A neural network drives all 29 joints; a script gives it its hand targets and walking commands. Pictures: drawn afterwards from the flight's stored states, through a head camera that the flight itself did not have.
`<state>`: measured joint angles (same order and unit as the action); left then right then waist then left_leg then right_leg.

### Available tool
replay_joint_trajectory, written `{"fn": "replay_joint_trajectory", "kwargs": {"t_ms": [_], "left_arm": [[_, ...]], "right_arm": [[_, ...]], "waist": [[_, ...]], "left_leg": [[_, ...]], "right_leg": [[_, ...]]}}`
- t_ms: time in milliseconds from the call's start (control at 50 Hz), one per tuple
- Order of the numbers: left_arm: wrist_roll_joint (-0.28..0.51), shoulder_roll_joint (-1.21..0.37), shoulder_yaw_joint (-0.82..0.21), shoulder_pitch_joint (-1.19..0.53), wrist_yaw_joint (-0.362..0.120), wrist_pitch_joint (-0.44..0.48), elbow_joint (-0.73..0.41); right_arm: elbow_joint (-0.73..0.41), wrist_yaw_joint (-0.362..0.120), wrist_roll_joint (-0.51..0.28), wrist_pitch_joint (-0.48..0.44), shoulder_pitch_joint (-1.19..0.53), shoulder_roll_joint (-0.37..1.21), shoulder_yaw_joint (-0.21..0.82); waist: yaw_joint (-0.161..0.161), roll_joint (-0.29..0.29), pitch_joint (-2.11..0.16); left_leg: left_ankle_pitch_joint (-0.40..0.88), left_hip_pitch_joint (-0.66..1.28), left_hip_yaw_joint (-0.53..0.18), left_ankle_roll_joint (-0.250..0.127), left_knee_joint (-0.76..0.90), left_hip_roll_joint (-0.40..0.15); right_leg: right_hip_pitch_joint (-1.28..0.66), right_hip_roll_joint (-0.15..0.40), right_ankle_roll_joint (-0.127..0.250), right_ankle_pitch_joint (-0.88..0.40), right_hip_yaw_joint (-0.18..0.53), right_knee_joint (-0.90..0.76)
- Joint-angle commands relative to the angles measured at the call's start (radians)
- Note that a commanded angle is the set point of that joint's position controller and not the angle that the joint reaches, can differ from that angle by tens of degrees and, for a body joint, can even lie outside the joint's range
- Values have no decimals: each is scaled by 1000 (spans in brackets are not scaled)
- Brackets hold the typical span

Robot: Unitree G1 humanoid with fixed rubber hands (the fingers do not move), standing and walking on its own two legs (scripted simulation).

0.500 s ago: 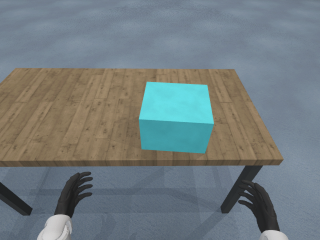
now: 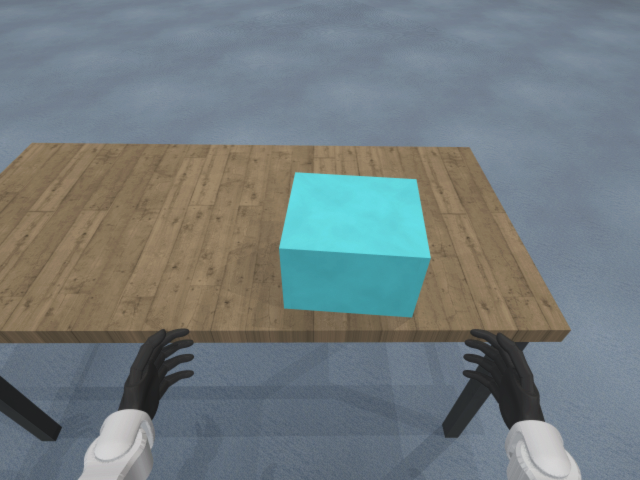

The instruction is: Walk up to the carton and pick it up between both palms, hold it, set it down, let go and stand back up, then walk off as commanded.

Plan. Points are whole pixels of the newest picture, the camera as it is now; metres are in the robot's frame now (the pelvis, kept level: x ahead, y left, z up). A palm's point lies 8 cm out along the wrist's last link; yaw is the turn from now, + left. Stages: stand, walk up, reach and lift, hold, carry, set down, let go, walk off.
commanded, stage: reach and lift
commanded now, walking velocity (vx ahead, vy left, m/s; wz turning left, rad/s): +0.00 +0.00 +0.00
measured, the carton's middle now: (351, 242) +0.56 -0.03 -0.05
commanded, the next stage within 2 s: none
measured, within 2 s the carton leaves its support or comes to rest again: neither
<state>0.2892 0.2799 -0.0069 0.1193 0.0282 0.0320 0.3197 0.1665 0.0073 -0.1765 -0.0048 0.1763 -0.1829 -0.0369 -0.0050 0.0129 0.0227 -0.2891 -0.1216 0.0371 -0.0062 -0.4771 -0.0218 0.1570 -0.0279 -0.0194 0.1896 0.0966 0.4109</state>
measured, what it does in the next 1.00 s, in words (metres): stands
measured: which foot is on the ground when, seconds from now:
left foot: down 0.00-1.00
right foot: down 0.00-1.00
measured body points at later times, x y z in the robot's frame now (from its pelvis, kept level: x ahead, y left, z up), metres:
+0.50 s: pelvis +0.00 +0.00 +0.00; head +0.00 +0.00 +0.45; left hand +0.34 +0.23 +0.05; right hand +0.33 -0.22 +0.06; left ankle -0.01 +0.11 -0.74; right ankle +0.03 -0.14 -0.74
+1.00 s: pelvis +0.02 +0.00 +0.00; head +0.02 +0.00 +0.45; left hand +0.42 +0.22 +0.09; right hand +0.41 -0.21 +0.08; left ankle -0.01 +0.11 -0.74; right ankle +0.03 -0.14 -0.74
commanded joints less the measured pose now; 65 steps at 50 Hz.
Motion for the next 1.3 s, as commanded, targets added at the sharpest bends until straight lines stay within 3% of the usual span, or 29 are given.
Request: {"fn": "replay_joint_trajectory", "kwargs": {"t_ms": [0,20,140,160,180,220,240,280,320,360,420,480,500,560,580,600,660,680,720,820,840,860,940,1000,1020,1100,1180,1240,1280], "left_arm": [[-11,186,38,-384,6,-1,-217],[-18,168,29,-332,-1,-16,-240],[-23,184,77,-498,-12,-74,-183],[-16,199,76,-559,-15,-86,-165],[-41,182,100,-536,-24,-96,-117],[-26,172,77,-579,-24,-115,-129],[-32,187,117,-611,-18,-126,-139],[-52,180,136,-605,-32,-141,-54],[-42,213,141,-648,-28,-145,-44],[-43,204,118,-755,-29,-157,-35],[-64,196,147,-731,-36,-163,61],[-26,218,120,-901,-28,-124,94],[-39,216,106,-948,-24,-116,135],[-32,194,90,-1001,-30,-103,194],[-26,203,73,-969,-33,-105,175],[-30,208,92,-1025,-33,-107,263],[-15,214,70,-1145,-35,-118,352],[-38,222,85,-1125,-30,-102,305],[-25,190,46,-1111,-35,-98,314],[-15,252,53,-1235,-37,-40,474],[-26,242,21,-1241,-39,-35,476],[19,209,-14,-1320,-37,-38,525],[-5,226,-20,-1373,-27,-4,561],[9,230,-24,-1363,-36,11,612],[15,221,-46,-1408,-42,10,663],[27,274,-19,-1499,-37,28,773],[71,252,-82,-1576,-53,47,818],[76,279,-88,-1662,-41,50,844],[78,286,-83,-1593,-39,52,879]], "right_arm": [[-124,12,-72,-14,-308,-138,-85],[-140,27,-68,-15,-246,-126,-88],[-106,37,-72,13,-422,-151,-91],[-86,44,-63,19,-449,-156,-101],[-65,42,-82,21,-448,-127,-67],[33,45,-64,31,-475,-187,-116],[-32,40,-86,25,-529,-195,-102],[56,45,-61,34,-522,-190,-105],[-5,45,-81,26,-601,-212,-116],[60,38,-102,44,-678,-202,-85],[138,31,-101,52,-669,-215,-66],[117,23,-78,37,-837,-206,-108],[237,18,-75,44,-851,-216,-107],[299,22,-97,34,-900,-226,-83],[311,21,-89,20,-891,-272,-105],[332,19,-113,20,-957,-251,-84],[392,20,-112,22,-1097,-265,-70],[359,18,-130,8,-1077,-263,-49],[417,12,-109,2,-1038,-286,-64],[513,18,-148,11,-1171,-245,18],[549,12,-146,0,-1154,-268,8],[565,11,-158,4,-1283,-268,30],[684,17,-165,-19,-1292,-272,24],[619,17,-175,-59,-1343,-293,63],[692,16,-183,-55,-1372,-305,63],[751,27,-193,-56,-1496,-302,97],[870,28,-213,-60,-1517,-316,112],[876,21,-228,-62,-1597,-323,118],[865,18,-220,-71,-1579,-329,113]], "waist": [[-71,90,-110],[-38,51,-116],[-64,54,-132],[-34,71,-168],[-66,52,-142],[-13,76,-159],[-51,62,-209],[-25,59,-176],[-48,8,-234],[-25,69,-216],[-53,59,-193],[-29,11,-272],[-10,43,-233],[-29,46,-253],[6,54,-294],[-26,37,-285],[-13,45,-302],[-41,70,-342],[-3,41,-355],[-44,-5,-334],[-25,52,-350],[-32,6,-373],[-19,63,-477],[-29,13,-529],[-7,3,-512],[-48,-7,-535],[16,-1,-563],[-6,41,-632],[-24,7,-658]], "left_leg": [[156,-89,-18,68,199,-5],[203,-40,-20,68,187,3],[249,-60,-8,61,166,12],[288,-44,1,58,149,21],[280,-44,-5,45,156,11],[334,-4,-21,69,147,1],[365,4,-19,68,147,-3],[322,-12,-13,52,155,7],[325,-32,0,42,148,18],[305,-55,-3,52,154,22],[302,-49,-10,48,168,14],[194,-109,-11,29,168,15],[168,-114,-24,38,169,7],[259,-87,-18,45,154,6],[312,-58,-38,59,145,6],[370,-60,-31,62,119,8],[304,-92,-27,62,119,12],[361,-72,-23,62,114,12],[428,-19,-39,68,105,3],[304,-145,-17,38,101,24],[342,-100,-21,55,89,20],[302,-150,-27,41,100,18],[468,-48,-46,83,39,-2],[628,-47,-27,84,-5,4],[560,-73,-35,77,-7,7],[542,-148,-21,71,-5,6],[572,-115,-38,80,-35,0],[589,-110,-42,87,-41,-11],[646,-99,-37,86,-58,-15]], "right_leg": [[-151,9,88,-37,-64,-68],[-143,2,80,-90,-69,-82],[-137,0,74,-98,-66,-71],[-146,6,74,-138,-69,-73],[-137,9,65,-134,-67,-74],[-122,-5,72,-157,-84,-62],[-112,-15,71,-156,-78,-63],[-142,-6,63,-173,-79,-76],[-156,-1,53,-192,-79,-67],[-132,3,47,-171,-77,-65],[-144,-3,46,-163,-76,-71],[-101,3,45,-102,-67,-67],[-81,6,42,-73,-71,-69],[-74,-4,42,-137,-84,-57],[-81,-14,47,-170,-92,-43],[-68,-14,43,-192,-84,-53],[-21,-13,43,-125,-96,-51],[-36,-5,36,-171,-96,-44],[-47,-23,37,-215,-104,-38],[-65,1,25,-197,-92,-26],[-54,-1,29,-215,-92,-23],[-23,-4,36,-177,-100,-31],[42,-16,40,-212,-121,-22],[-3,-21,31,-395,-120,3],[25,-26,26,-349,-134,1],[22,-13,26,-353,-120,3],[70,-18,19,-382,-132,10],[141,-24,48,-281,-140,-2],[113,-24,39,-370,-136,11]]}}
